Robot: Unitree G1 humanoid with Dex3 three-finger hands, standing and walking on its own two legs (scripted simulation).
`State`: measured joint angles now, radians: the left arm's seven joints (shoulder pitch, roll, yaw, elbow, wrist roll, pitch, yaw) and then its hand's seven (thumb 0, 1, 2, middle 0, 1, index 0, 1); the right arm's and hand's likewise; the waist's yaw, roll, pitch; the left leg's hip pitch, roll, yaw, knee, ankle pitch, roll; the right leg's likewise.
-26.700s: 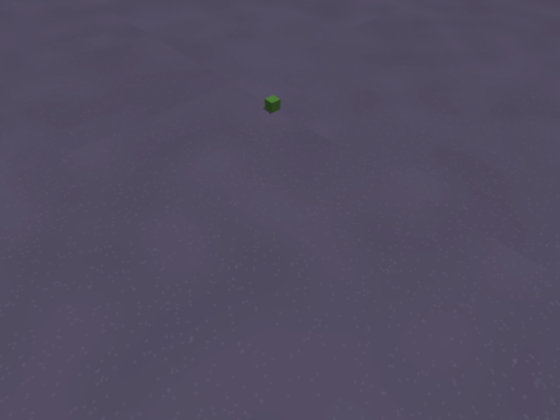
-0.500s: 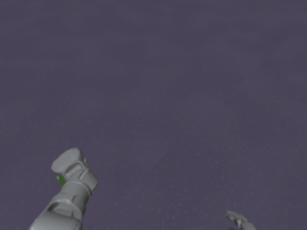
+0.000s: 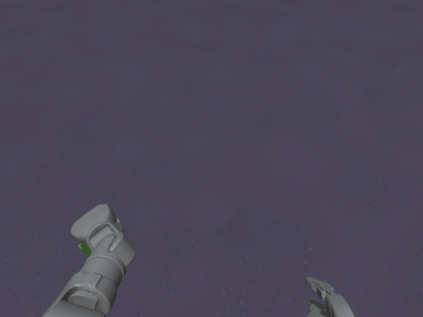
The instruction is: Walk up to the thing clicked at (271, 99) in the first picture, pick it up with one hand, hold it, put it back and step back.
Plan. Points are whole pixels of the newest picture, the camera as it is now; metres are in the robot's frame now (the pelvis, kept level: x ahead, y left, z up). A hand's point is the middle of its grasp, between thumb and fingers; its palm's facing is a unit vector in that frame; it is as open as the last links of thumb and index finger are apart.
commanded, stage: hold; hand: left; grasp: from above
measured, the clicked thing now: (107, 249) +0.30 +0.25 -0.09
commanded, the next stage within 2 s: crouch in 0.82 s
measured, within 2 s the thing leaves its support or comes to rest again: neither
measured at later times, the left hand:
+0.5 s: hand (103, 244) +0.28 +0.23 -0.04, palm faces -0.30 -0.35 -0.89, open 7.6 cm
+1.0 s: hand (109, 244) +0.29 +0.22 -0.04, palm faces -0.31 -0.34 -0.89, open 7.6 cm
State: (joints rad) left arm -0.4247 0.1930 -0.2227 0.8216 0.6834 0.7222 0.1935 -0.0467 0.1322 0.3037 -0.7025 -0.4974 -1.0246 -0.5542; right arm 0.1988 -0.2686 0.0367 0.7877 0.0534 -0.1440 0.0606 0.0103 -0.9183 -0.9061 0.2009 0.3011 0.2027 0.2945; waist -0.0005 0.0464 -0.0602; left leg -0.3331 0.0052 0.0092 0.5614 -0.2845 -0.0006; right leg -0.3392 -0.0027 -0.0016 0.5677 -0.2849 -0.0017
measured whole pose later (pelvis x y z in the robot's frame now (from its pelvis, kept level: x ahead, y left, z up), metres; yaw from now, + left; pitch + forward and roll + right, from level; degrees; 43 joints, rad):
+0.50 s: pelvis +0.00 +0.00 +0.00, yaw +1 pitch +2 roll +0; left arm -0.35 0.21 -0.27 0.66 0.72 0.78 0.11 -0.04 0.13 0.31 -0.70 -0.50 -1.02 -0.56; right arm 0.16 -0.26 0.05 0.75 0.05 -0.16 0.05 0.01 -0.92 -0.91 0.20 0.30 0.20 0.29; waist 0.02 0.06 -0.05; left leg -0.30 0.00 0.00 0.55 -0.29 0.00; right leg -0.30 -0.01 -0.01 0.55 -0.28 0.00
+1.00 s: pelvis +0.00 +0.00 +0.00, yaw +1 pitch +2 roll +0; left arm -0.37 0.19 -0.28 0.70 0.73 0.78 0.12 -0.04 0.12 0.34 -0.69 -0.51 -1.02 -0.58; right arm 0.16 -0.26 0.05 0.77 0.05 -0.16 0.05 0.01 -0.91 -0.91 0.20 0.30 0.20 0.29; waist 0.01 0.05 -0.05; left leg -0.31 0.00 0.00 0.56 -0.28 0.00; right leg -0.31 -0.01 -0.01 0.55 -0.28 0.00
